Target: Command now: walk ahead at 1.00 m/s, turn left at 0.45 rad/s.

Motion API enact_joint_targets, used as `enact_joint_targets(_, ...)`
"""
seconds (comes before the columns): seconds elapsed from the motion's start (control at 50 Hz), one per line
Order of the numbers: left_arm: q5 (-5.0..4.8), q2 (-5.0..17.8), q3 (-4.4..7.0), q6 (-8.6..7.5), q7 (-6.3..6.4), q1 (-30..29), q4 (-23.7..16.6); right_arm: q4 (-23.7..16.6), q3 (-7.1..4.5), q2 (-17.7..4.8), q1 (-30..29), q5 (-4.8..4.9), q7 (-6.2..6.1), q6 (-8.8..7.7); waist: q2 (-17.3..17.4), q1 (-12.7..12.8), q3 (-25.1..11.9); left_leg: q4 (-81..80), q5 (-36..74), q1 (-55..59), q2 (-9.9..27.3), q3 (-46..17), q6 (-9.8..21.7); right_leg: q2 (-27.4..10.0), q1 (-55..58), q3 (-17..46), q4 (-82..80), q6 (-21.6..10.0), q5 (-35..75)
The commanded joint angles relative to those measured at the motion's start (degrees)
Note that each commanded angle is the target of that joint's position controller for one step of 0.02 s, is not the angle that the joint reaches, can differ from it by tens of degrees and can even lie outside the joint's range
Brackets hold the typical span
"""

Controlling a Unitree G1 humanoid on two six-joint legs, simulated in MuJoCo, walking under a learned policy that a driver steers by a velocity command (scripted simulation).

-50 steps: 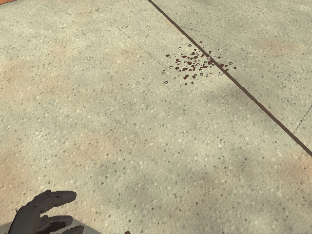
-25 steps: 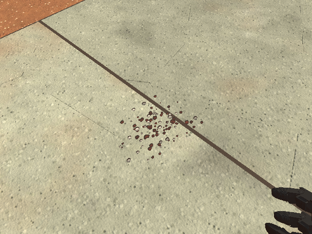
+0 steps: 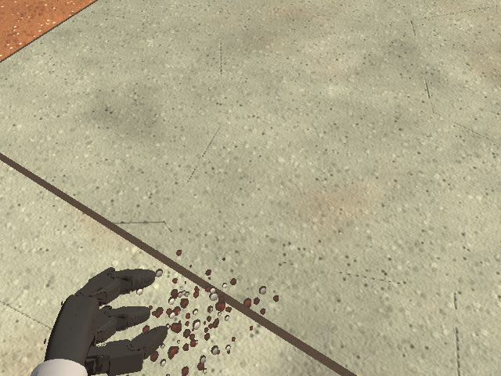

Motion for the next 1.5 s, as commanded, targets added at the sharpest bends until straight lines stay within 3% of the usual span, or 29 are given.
enact_joint_targets(0.02,1.21,13.81,5.8,0.15,1.02,32.61,5.38,-7.14,-0.75,-5.57,0.25,3.72,-0.3,-2.79,-18.61,14.9,-27.77,46.5,4.13,-49.33,-1.58,-5.6,3.55,-22.01,64.36,49.97,-20.57,-10.07,-43.19)
enact_joint_targets(0.08,2.01,7.59,4.29,-0.85,1.16,22.75,8.27,-10.77,-2.16,-6.63,-13.49,2.25,-0.59,-2.31,-5.1,10.2,-5.61,43.53,14.28,-50.33,5.03,-2.35,3.28,-17.66,37.74,24.63,-21.6,-7.1,-17.05)
enact_joint_targets(0.2,1.71,5.4,4.25,-1.69,1.58,14.1,11.27,-12.82,-2.36,-2.84,-15.29,2.04,0.9,2.99,-4.68,2.9,4.87,35.69,20.92,-48.94,9.24,-1.93,1.68,-14.57,21.46,0.2,-29.15,-4.91,-0.34)
enact_joint_targets(0.3,1.8,10.81,4.96,-1.61,2.95,17.09,11.72,-15.95,-2.14,-4.83,-25.09,1.62,3.38,1.83,1.38,5.28,7.86,15.83,38.71,-46.21,5.6,6.14,3.73,-11.08,25.99,-12.21,-31.82,-2.67,7.26)
enact_joint_targets(0.36,1.51,15.52,5.72,-0.22,3.43,19.75,11.93,-17.92,-3.17,-7.58,-27.43,2.15,4.94,1.16,-1.64,4.5,5.12,8.66,37.15,-39.54,-0.48,13.74,6.26,-11.98,36.13,-15.02,-24.73,-0.15,41.03)
enact_joint_targets(0.42,0.52,19.79,6.9,2.37,3.69,16.18,9.83,-14.05,-7.02,-15.22,-6.25,3.01,4.28,3.17,-8.54,-8.15,-6.11,11.97,22.31,-15.31,-6.39,15.08,10.14,-14.44,35.48,-13.61,5.01,-0.97,71.46)
enact_joint_targets(0.44,0.0,17.68,6.37,1.92,3.24,13.73,9.48,-10.54,-9.07,-18.66,5.55,3.07,2.99,4.0,-4.98,-13.56,-9.78,7.07,23.41,2.71,-5.91,9.78,12.5,-10.73,23.96,-12.89,25.24,0.34,56.19)
enact_joint_targets(0.46,1.25,5.32,3.01,-0.42,2.35,14.18,7.35,-9.22,-9.09,-20.88,3.05,2.85,2.45,4.48,19.32,-6.75,-2.86,2.73,27.75,7.68,-1.49,-3.95,17.69,4.2,3.55,-9.92,54.54,3.12,-20.06)
enact_joint_targets(0.48,-0.7,2.81,1.2,-3.33,1.49,21.93,2.32,-14.09,-6.82,-18.46,-4.59,0.1,2.75,2.04,22.95,3.05,-16.11,-12.82,-1.89,16.67,10.3,-42.91,29.93,7.64,-13.51,6.3,63.79,2.45,-27.54)
enact_joint_targets(0.5,-1.28,10.26,2.15,-5.0,1.07,13.38,1.46,-16.02,-6.3,-13.16,-4.68,0.06,2.89,0.76,9.3,-1.7,-13.82,-22.06,-12.84,12.35,11.47,-48.22,25.26,3.57,-13.91,10.76,57.45,-0.84,-20.97)
enact_joint_targets(0.54,-0.7,9.21,2.22,-4.75,1.84,9.78,0.94,-15.46,-5.73,-11.41,-8.7,0.05,3.55,-1.65,-7.57,3.87,-3.66,-22.96,-7.35,-4.85,9.57,-42.62,21.07,-0.68,-9.59,10.59,44.13,-1.26,-14.97)
enact_joint_targets(0.6,1.29,9.55,2.99,-2.24,2.23,12.44,2.25,-17.0,-5.28,-10.86,-14.96,0.42,2.1,-1.91,-5.87,8.23,0.58,-22.44,6.14,-20.73,2.74,-29.21,20.15,-3.19,-0.67,11.13,32.29,2.63,-13.19)
enact_joint_targets(0.68,2.24,4.77,1.51,-1.32,2.38,-0.17,-2.14,-15.93,-5.13,-10.15,-13.66,1.77,-0.54,-1.02,-3.21,3.69,4.95,-22.79,14.82,-32.9,-3.79,-16.89,16.6,-1.47,7.05,5.65,7.57,6.89,1.93)
enact_joint_targets(0.8,-1.35,9.0,4.22,-2.09,1.86,-2.38,-3.97,-13.53,-6.08,-9.83,-9.86,2.83,-1.2,0.07,4.28,1.15,1.16,-14.39,9.33,-23.19,-2.0,-21.62,10.85,0.59,16.32,8.52,-8.06,7.84,9.3)
enact_joint_targets(0.86,-1.91,13.71,7.49,-2.34,2.68,21.79,0.7,-15.73,-5.11,-7.4,-13.92,0.36,-0.2,0.72,5.05,14.95,-13.37,13.77,27.32,-25.23,-4.08,-17.56,6.03,-3.63,42.39,8.92,-2.51,3.96,-2.54)
enact_joint_targets(0.88,-0.4,16.85,7.56,-1.8,2.88,32.41,2.56,-17.48,-2.82,0.38,-10.66,-0.76,0.17,0.62,-10.81,14.7,-22.45,35.23,-1.74,-39.73,-9.16,-12.19,4.53,-13.86,60.92,27.12,-5.27,0.4,-22.89)
enact_joint_targets(0.9,1.73,19.82,7.67,-1.84,1.43,29.41,2.88,-20.37,-1.78,-0.54,-3.11,5.03,0.1,-0.09,-36.02,8.17,-24.51,50.04,-2.84,-55.78,-7.26,-7.65,3.46,-25.39,63.86,61.94,-20.86,-7.42,-47.74)
enact_joint_targets(0.92,1.37,12.74,6.48,-1.33,1.58,23.05,0.42,-18.31,-2.48,-5.9,-7.45,5.24,-0.53,0.55,-23.25,10.37,-14.98,53.8,4.59,-59.55,-2.94,-5.71,2.68,-22.81,56.46,57.29,-23.41,-6.76,-53.2)
enact_joint_targets(0.98,2.06,9.5,5.5,-0.17,2.37,20.65,3.92,-20.46,-3.59,-8.14,-19.59,1.03,0.33,1.17,-3.26,9.45,-2.74,46.65,11.56,-53.74,2.76,-3.04,3.01,-16.27,37.33,28.64,-20.88,-4.21,-19.54)
enact_joint_targets(1.06,0.56,5.91,4.44,-0.82,2.15,20.4,8.45,-22.64,-3.0,-5.0,-21.61,2.76,1.64,3.1,-6.02,6.6,1.37,41.9,12.69,-54.95,6.71,-2.08,3.62,-14.38,31.94,13.51,-23.83,-3.54,-7.31)
enact_joint_targets(1.2,1.83,11.03,4.76,-0.64,3.07,23.03,11.42,-24.95,-2.41,-5.92,-32.18,2.12,3.7,1.95,-0.52,8.62,8.2,22.15,31.42,-54.88,4.37,5.76,3.63,-11.51,32.32,-6.45,-29.47,-0.79,8.97)
enact_joint_targets(1.26,1.94,15.42,5.28,0.14,3.71,25.64,12.46,-25.98,-2.84,-6.89,-35.49,2.38,5.13,1.03,-3.38,7.82,6.22,11.84,31.31,-43.0,-2.15,14.39,6.5,-11.05,35.77,-12.17,-24.56,2.24,44.72)
enact_joint_targets(1.32,1.56,20.11,6.53,1.94,4.67,22.56,10.89,-22.14,-6.46,-13.26,-17.29,3.38,4.75,2.24,-11.5,-4.56,-4.38,12.6,21.25,-20.68,-7.65,15.86,9.92,-14.4,35.9,-12.05,0.57,1.05,78.44)
enact_joint_targets(1.34,0.95,19.25,6.4,1.74,4.35,17.89,8.71,-17.32,-8.92,-17.44,-1.13,3.04,3.94,2.93,-8.95,-12.28,-10.17,5.64,24.72,0.6,-6.65,10.59,13.27,-12.45,24.36,-11.0,19.39,0.77,69.46)
enact_joint_targets(1.36,1.51,10.67,4.13,0.45,3.74,17.16,8.03,-13.86,-8.72,-17.74,2.21,3.41,2.63,3.53,5.12,-9.62,-6.81,3.42,23.74,11.31,-1.67,-0.15,15.69,-1.75,6.61,-9.37,44.34,2.25,-4.01)
enact_joint_targets(1.38,0.14,4.87,1.75,-2.43,3.01,23.96,2.46,-18.02,-7.89,-20.21,-5.2,1.36,2.69,2.04,19.82,1.48,-16.69,-7.54,6.73,23.13,9.23,-34.96,28.1,4.97,-13.31,2.31,60.2,2.81,-27.65)
enact_joint_targets(1.4,-0.47,11.33,2.4,-4.88,2.43,16.76,0.6,-19.2,-7.44,-15.79,-4.6,0.43,2.53,0.89,9.1,-3.33,-19.0,-19.11,-8.41,20.94,11.71,-46.28,26.45,2.03,-17.18,10.45,55.5,0.19,-20.31)
enact_joint_targets(1.44,-1.16,10.44,2.39,-5.34,2.76,12.7,0.16,-18.24,-6.49,-13.14,-9.37,-0.05,3.02,-1.32,-7.32,3.08,-4.47,-23.18,-2.77,0.08,9.8,-40.29,21.73,-1.81,-12.45,10.24,43.34,-0.18,-14.25)
enact_joint_targets(1.5,0.82,10.62,3.12,-2.05,2.57,18.33,3.34,-18.49,-5.03,-9.14,-17.03,0.0,2.05,-1.84,-4.72,9.32,1.17,-23.35,9.1,-18.61,2.98,-24.92,19.76,-5.86,-2.26,9.68,32.29,3.83,-11.41)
